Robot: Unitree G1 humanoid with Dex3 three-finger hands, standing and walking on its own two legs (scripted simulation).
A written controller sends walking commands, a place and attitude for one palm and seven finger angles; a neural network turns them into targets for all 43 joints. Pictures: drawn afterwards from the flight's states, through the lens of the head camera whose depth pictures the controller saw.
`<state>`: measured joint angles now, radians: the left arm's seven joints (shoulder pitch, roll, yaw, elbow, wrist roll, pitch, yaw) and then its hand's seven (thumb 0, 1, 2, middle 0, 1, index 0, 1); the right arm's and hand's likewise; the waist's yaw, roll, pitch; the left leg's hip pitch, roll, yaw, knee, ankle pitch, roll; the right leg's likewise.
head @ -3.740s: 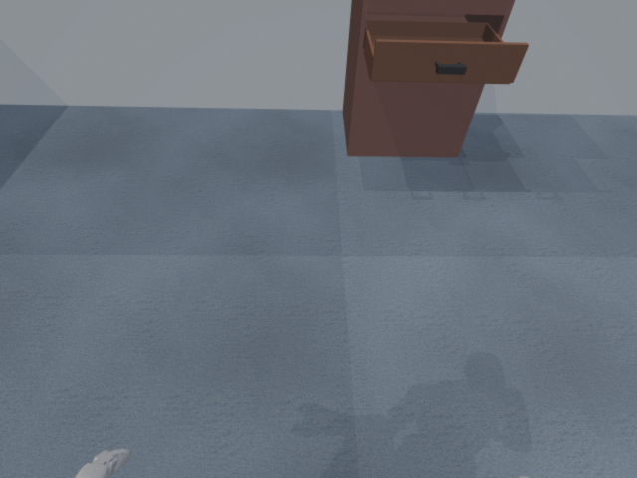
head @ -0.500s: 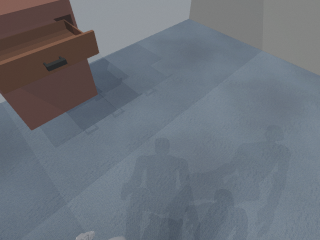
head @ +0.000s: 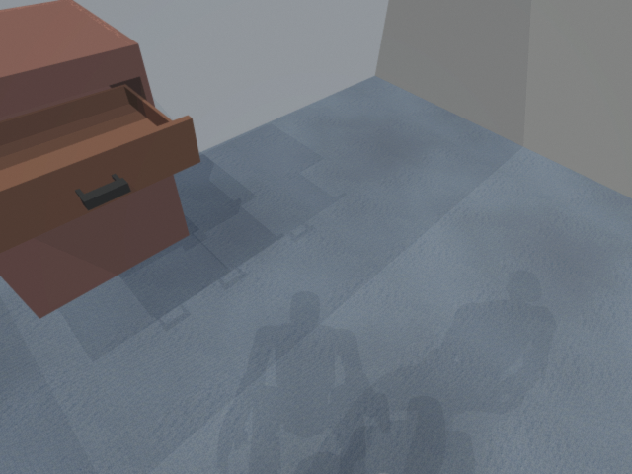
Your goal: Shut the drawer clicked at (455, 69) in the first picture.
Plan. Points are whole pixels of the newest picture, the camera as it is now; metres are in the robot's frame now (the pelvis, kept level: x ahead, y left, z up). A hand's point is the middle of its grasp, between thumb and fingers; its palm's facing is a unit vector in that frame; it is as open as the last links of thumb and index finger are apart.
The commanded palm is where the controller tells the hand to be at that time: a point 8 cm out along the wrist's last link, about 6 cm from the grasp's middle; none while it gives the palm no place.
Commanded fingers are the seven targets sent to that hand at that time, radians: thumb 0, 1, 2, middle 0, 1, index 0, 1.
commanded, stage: walk to a spot facing it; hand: left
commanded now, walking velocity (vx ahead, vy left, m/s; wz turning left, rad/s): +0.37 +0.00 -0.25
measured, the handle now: (101, 189) +0.69 +0.55 -0.14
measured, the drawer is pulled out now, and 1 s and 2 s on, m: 0.28 0.28 0.28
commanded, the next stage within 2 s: turn to face it in 0.78 s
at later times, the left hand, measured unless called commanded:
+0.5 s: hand (267, 372) +0.30 +0.10 -0.16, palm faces -0.03 -0.97 -0.24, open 7.2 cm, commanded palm none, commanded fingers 0.00 0.90 0.90 -0.20 -0.30 -0.20 -0.30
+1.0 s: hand (258, 366) +0.33 +0.12 -0.19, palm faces +0.12 -0.98 -0.14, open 7.4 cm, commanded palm none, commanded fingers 0.00 0.90 0.90 -0.20 -0.30 -0.20 -0.30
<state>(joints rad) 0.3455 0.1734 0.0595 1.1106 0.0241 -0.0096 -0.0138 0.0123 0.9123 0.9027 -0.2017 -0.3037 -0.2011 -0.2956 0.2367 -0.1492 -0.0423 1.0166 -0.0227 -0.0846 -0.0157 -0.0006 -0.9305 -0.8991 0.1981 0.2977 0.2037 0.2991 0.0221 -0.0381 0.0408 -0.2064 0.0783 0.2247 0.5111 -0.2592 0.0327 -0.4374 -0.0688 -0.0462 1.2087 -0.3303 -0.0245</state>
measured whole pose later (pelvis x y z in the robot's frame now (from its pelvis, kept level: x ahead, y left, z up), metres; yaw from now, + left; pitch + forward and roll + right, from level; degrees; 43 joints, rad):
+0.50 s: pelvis +0.21 -0.08 +0.00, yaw -5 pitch -2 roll +1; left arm 0.19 0.15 0.07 1.03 0.01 -0.07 0.02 0.00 0.94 0.90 -0.20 -0.30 -0.21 -0.30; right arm 0.34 -0.15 -0.05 1.12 -0.02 -0.02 0.00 0.01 -0.91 -0.90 0.20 0.30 0.20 0.30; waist -0.02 0.03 0.06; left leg -0.42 0.14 0.09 1.22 -0.33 -0.01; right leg -0.27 -0.02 -0.18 0.53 -0.23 -0.08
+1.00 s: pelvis +0.41 -0.03 -0.01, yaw +1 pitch -2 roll -1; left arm 0.39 0.13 0.03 1.15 0.01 -0.02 0.02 0.01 0.91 0.90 -0.20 -0.30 -0.20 -0.30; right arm 0.13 -0.15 -0.03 0.99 -0.02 -0.06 0.00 0.00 -0.91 -0.90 0.20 0.30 0.20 0.30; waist 0.04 -0.01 0.10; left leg -0.35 0.05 0.16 0.63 -0.25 0.07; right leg -0.27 -0.09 -0.11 1.13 -0.51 0.03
